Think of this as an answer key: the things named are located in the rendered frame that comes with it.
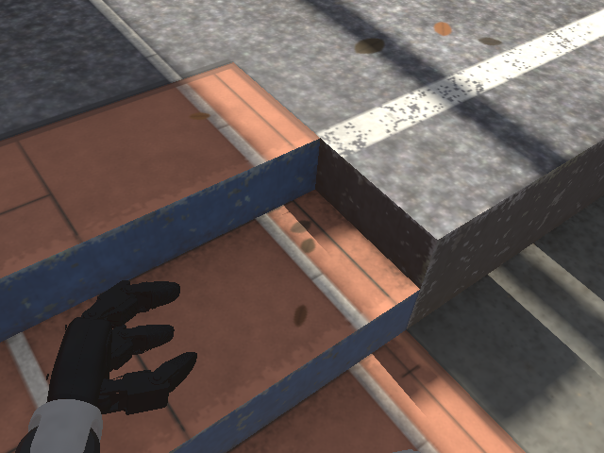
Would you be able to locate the robot left forearm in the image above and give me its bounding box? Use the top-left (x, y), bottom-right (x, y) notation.
top-left (15, 399), bottom-right (103, 453)

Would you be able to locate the left robot hand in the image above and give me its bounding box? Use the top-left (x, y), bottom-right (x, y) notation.
top-left (46, 280), bottom-right (197, 415)

